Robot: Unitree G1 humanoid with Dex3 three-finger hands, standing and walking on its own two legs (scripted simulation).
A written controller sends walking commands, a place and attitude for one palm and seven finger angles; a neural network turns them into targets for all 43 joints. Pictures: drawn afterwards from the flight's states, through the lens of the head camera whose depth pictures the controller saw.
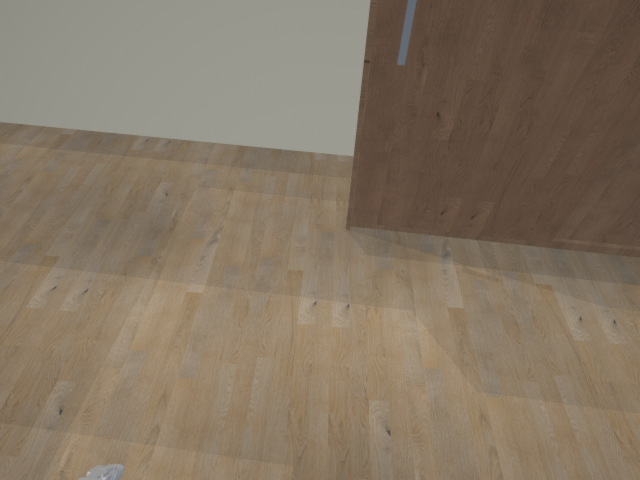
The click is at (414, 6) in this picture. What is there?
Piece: wardrobe's sliding door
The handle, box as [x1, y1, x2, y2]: [397, 0, 416, 64]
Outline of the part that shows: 416,0 408,0 397,64 404,64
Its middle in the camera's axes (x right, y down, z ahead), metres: +0.24 -0.60 +1.04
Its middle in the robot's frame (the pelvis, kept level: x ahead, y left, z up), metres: +1.21 -0.17 +0.12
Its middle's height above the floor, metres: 0.89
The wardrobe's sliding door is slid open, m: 0.00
